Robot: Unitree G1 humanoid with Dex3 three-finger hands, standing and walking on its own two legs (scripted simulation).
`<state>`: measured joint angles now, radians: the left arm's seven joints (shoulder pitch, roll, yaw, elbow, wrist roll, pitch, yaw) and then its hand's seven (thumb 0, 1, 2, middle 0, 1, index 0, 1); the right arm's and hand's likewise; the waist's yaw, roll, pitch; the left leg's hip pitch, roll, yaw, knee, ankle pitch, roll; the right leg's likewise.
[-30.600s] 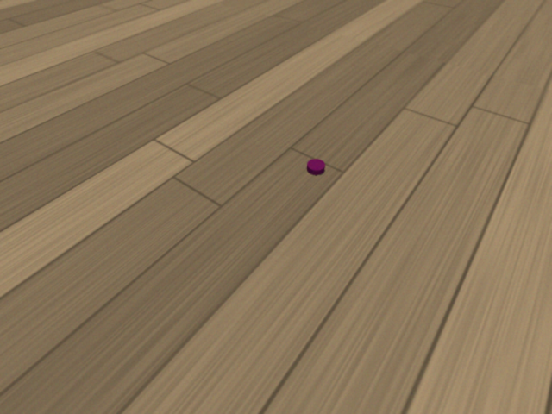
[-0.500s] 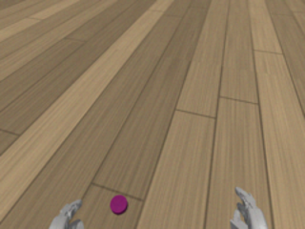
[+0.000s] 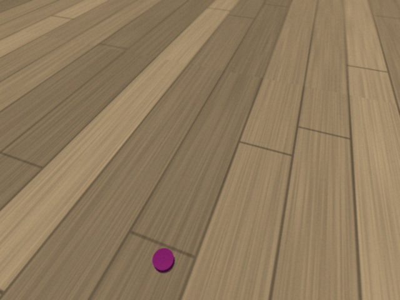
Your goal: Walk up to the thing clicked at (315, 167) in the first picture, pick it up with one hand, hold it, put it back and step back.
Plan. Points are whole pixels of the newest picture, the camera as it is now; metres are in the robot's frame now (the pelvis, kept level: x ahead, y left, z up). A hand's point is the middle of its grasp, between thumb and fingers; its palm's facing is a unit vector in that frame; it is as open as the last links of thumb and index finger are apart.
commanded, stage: stand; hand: left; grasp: from above
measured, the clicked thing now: (163, 260) +0.44 +0.20 -0.73
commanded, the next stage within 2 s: none
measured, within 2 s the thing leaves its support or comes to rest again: neither
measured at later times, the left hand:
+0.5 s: hand out of the picture +0.04 +0.23 -0.13, palm faces +0.03 -0.94 -0.33, open 7.4 cm
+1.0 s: hand out of the picture +0.06 +0.23 -0.13, palm faces +0.01 -0.94 -0.33, open 7.4 cm
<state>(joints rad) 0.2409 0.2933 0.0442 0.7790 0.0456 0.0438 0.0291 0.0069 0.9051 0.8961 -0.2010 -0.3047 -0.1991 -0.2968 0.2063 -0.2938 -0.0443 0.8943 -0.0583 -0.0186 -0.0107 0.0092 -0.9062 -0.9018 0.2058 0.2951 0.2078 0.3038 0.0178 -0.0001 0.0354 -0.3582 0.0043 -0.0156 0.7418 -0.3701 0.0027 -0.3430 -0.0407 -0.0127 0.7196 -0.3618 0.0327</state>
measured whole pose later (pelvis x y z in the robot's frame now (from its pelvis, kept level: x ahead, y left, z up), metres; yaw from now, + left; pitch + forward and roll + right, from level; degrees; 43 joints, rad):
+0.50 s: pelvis +0.00 -0.01 +0.03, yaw +0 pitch -5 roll +0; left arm 0.18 0.29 0.03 1.12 0.03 0.00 0.03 0.00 0.90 0.90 -0.20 -0.30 -0.20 -0.30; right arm 0.15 -0.29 -0.03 1.09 -0.03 0.00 -0.02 0.00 -0.91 -0.90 0.21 0.29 0.21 0.30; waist 0.01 0.02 0.06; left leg -0.13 0.01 -0.02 0.41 -0.20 -0.01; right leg -0.11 -0.04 -0.03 0.40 -0.20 0.03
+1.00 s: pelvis +0.00 -0.01 +0.03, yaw +0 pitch -4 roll +0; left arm 0.13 0.30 0.03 1.17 0.02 -0.01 0.02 0.00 0.90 0.90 -0.20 -0.30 -0.20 -0.30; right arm 0.15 -0.31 -0.01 1.14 -0.02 0.00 -0.01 0.00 -0.91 -0.90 0.20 0.29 0.21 0.30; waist 0.00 0.02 0.07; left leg -0.11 0.02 -0.02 0.36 -0.18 -0.02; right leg -0.10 -0.02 -0.03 0.34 -0.18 0.02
